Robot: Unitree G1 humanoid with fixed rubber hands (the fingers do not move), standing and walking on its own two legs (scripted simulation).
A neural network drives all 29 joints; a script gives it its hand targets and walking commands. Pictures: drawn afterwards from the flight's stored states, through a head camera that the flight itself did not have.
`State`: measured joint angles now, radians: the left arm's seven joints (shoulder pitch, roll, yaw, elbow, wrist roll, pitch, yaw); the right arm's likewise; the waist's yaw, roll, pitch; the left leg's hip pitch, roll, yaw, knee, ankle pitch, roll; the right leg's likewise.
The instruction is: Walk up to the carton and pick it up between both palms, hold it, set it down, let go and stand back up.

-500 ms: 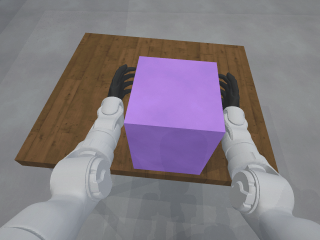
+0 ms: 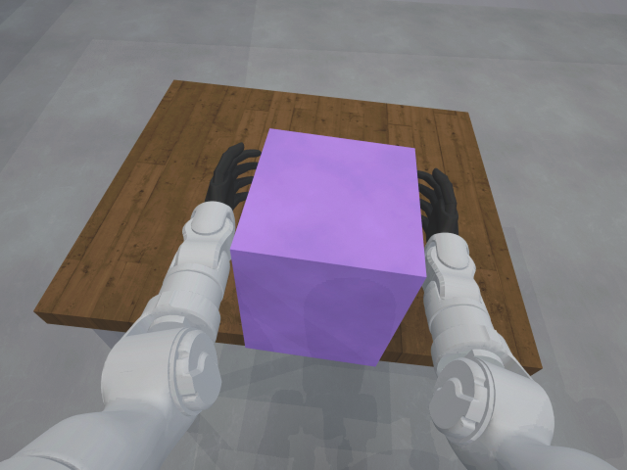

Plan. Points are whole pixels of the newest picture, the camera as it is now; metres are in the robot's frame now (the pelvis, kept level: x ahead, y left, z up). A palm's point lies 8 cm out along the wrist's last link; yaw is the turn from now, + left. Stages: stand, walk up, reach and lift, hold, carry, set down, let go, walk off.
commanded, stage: reach and lift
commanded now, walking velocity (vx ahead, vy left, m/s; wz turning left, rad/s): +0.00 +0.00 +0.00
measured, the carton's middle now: (325, 253) +0.39 +0.00 +0.03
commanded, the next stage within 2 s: none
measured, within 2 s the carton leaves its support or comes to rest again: leaves its support in 0.90 s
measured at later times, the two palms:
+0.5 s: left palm (224, 199) +0.42 +0.15 +0.09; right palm (438, 224) +0.41 -0.15 +0.08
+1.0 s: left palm (220, 194) +0.42 +0.15 +0.10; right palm (435, 220) +0.41 -0.14 +0.09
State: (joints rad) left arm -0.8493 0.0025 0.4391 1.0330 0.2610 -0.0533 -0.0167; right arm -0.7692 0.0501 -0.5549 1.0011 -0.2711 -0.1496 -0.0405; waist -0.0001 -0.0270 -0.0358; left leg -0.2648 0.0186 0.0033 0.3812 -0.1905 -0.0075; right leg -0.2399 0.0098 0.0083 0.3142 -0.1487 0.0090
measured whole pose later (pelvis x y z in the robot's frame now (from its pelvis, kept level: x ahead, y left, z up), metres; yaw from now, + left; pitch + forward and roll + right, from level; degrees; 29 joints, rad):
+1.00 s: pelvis +0.00 +0.00 +0.00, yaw +0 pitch +4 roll -1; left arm -0.81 -0.01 0.39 0.92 0.26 -0.01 0.02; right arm -0.77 0.06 -0.47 0.95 -0.28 -0.13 -0.11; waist 0.00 0.00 -0.04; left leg -0.26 0.02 0.00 0.38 -0.19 -0.01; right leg -0.23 0.01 0.01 0.30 -0.15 0.01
